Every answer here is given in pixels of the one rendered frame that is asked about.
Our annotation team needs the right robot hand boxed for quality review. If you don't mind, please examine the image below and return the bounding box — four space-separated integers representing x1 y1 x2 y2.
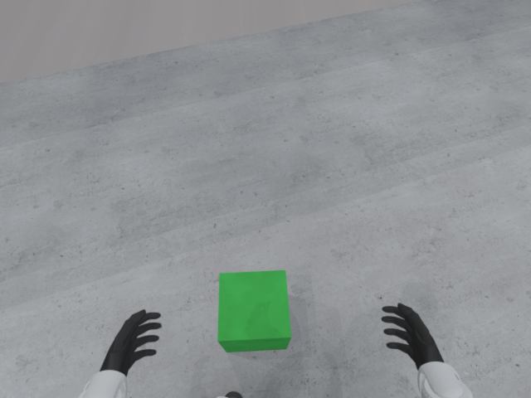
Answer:
382 303 444 370

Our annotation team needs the left robot hand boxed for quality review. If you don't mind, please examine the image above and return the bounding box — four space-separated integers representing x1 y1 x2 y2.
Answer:
100 309 162 376

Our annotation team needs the left robot forearm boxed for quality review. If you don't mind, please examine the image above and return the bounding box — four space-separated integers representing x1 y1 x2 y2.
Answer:
76 370 128 398

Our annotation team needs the carton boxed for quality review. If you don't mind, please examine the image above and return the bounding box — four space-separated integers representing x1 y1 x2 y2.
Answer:
217 270 291 352

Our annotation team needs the right robot forearm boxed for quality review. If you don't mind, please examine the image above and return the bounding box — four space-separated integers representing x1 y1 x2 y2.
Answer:
417 362 473 398

